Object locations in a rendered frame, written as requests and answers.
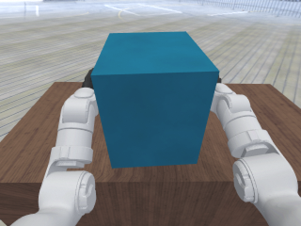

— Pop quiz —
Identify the right robot hand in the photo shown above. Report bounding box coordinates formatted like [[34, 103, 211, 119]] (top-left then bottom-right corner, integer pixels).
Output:
[[216, 75, 222, 84]]

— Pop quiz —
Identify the right robot upper arm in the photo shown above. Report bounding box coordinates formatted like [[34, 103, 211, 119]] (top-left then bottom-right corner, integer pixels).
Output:
[[232, 153, 301, 226]]

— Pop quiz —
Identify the robot right forearm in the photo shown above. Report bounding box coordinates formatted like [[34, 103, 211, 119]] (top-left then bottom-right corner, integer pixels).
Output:
[[210, 83, 298, 192]]

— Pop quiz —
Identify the robot left forearm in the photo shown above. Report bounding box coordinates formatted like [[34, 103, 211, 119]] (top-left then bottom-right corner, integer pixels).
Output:
[[39, 88, 99, 209]]

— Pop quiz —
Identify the pedestal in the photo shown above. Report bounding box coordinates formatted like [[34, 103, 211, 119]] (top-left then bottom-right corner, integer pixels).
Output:
[[0, 82, 301, 226]]

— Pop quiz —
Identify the left robot upper arm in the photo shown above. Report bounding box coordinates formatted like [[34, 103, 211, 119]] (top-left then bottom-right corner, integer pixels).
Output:
[[10, 170, 97, 226]]

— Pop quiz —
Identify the left robot hand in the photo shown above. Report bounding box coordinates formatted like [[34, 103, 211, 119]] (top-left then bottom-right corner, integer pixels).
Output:
[[81, 68, 94, 89]]

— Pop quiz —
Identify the carton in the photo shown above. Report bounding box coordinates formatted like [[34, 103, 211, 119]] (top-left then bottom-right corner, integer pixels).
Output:
[[90, 31, 220, 169]]

